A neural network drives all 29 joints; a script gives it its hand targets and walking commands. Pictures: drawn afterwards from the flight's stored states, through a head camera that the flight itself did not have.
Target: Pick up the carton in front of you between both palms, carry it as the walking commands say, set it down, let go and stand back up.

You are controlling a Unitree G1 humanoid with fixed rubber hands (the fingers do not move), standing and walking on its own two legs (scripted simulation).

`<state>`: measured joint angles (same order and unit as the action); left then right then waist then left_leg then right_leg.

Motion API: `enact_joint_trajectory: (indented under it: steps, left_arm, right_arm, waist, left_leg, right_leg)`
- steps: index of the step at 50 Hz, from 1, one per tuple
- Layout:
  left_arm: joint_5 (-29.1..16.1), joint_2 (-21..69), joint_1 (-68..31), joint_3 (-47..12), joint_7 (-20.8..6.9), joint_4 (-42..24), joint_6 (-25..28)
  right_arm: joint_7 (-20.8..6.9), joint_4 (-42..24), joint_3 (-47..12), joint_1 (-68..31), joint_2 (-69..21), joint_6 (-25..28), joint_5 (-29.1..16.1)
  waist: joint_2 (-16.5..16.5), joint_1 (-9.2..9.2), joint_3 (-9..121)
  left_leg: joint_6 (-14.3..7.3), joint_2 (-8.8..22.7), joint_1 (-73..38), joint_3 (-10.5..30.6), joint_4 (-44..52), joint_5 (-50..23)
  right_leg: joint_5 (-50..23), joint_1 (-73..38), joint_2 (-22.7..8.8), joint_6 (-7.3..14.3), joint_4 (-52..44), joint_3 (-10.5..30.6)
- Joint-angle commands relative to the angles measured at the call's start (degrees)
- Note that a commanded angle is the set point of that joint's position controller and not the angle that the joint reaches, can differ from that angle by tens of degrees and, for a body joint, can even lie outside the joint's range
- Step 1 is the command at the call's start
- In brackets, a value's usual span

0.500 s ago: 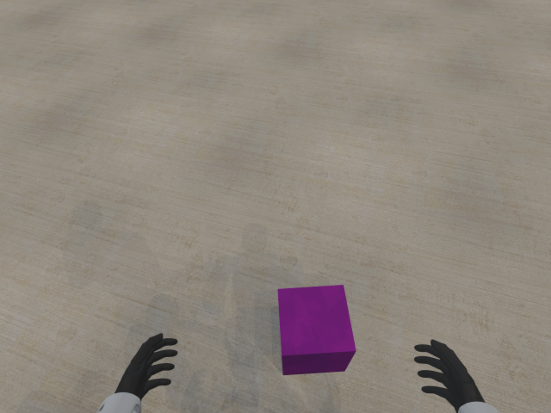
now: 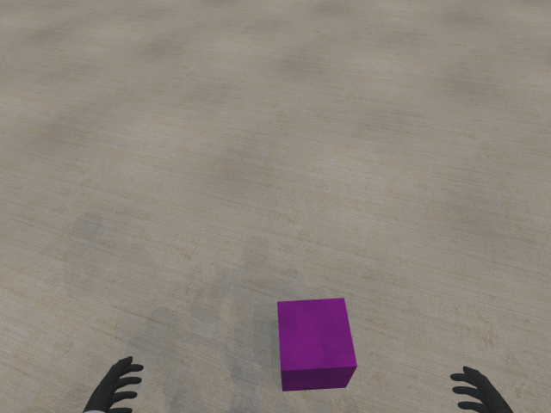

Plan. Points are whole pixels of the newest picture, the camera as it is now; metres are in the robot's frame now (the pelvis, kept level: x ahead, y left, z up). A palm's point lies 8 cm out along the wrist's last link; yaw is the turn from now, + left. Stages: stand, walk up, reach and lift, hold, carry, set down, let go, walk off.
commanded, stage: stand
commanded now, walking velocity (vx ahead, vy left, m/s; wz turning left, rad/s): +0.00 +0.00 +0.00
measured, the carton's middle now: (312, 345) +0.42 -0.06 -0.64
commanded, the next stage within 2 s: none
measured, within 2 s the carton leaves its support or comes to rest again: neither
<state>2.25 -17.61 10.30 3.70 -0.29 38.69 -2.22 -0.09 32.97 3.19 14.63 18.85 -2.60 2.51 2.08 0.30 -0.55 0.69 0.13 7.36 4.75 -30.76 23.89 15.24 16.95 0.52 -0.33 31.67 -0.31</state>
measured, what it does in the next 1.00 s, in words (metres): stands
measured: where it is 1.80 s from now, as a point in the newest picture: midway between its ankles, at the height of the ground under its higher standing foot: outside the picture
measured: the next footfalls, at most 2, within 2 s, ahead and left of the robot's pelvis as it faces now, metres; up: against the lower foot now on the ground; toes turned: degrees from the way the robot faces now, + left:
none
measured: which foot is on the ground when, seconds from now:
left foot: down 0.00-1.00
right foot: down 0.00-1.00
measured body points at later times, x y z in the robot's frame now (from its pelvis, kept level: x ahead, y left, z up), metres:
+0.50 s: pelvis +0.01 +0.00 +0.00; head +0.02 +0.00 +0.45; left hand +0.14 +0.30 -0.10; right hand +0.14 -0.29 -0.10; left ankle -0.08 +0.13 -0.73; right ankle +0.02 -0.12 -0.73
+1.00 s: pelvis -0.01 +0.00 +0.01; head -0.01 -0.01 +0.46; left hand +0.09 +0.31 -0.10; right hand +0.10 -0.30 -0.10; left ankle -0.08 +0.13 -0.73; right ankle +0.02 -0.12 -0.73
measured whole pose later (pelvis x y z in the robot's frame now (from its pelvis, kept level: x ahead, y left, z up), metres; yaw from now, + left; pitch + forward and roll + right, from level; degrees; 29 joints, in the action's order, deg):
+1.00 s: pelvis -0.01 +0.00 +0.01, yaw +1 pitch -2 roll +0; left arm 1.6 -20.5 7.0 1.6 0.6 55.9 0.1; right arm 1.1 47.2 1.3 12.7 21.6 -0.2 1.6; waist 1.1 0.8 -1.5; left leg 0.6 -0.6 2.7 5.5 -23.8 19.1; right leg 11.7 12.4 -0.6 -0.3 26.1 -0.9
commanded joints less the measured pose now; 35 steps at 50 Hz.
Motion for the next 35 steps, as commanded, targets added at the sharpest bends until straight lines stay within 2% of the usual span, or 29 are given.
enact_joint_trajectory:
  steps: [1,7,15,23,35]
  left_arm:
    - [-0.13,-7.15,-3.42,1.25,0.29,-1.97,1.76]
    - [-0.04,-8.80,-3.36,0.69,0.91,1.88,1.89]
    - [-0.08,-9.59,-4.01,0.20,1.47,5.06,2.31]
    - [-0.28,-9.86,-5.05,0.00,1.57,7.35,2.49]
    - [-0.45,-11.01,-5.62,-0.21,1.40,10.85,2.66]
  right_arm:
    - [0.41,-3.17,1.77,-1.76,7.24,1.48,-0.07]
    - [1.06,-0.24,1.93,-0.34,8.79,1.44,-0.37]
    - [1.75,2.47,1.53,-0.05,9.68,1.80,-0.62]
    - [1.95,4.75,1.07,-0.66,10.07,2.25,-0.73]
    - [1.74,8.00,0.57,-1.73,10.93,2.80,-0.80]
  waist:
    - [-1.23,-0.20,3.51]
    - [-1.38,-0.37,4.99]
    - [-1.36,-0.18,4.86]
    - [-1.07,-0.08,3.77]
    - [-1.20,0.27,1.58]
  left_leg:
    - [0.29,2.40,7.84,0.57,4.39,-18.80]
    - [0.24,2.86,5.10,0.89,3.18,-26.22]
    - [0.08,3.21,4.44,1.48,3.37,-29.49]
    - [-0.21,3.51,4.14,2.21,5.35,-28.35]
    - [-0.84,3.83,4.28,3.07,9.37,-21.98]
  right_leg:
    - [-14.81,-8.67,-3.68,0.93,-1.72,2.88]
    - [-20.69,-10.14,-4.46,1.63,-0.55,2.89]
    - [-22.63,-11.45,-5.01,2.06,-0.69,2.88]
    - [-21.00,-12.16,-5.16,2.07,-2.10,2.96]
    - [-16.33,-12.57,-5.66,2.07,-5.55,3.92]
